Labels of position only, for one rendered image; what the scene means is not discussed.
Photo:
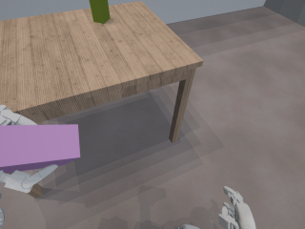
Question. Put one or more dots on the left robot hand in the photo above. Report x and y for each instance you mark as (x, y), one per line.
(18, 180)

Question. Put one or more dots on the right robot hand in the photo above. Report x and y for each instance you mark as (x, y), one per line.
(239, 217)

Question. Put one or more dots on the table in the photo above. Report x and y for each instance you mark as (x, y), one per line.
(60, 63)

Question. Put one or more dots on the sponge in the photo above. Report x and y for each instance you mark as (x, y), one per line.
(31, 147)

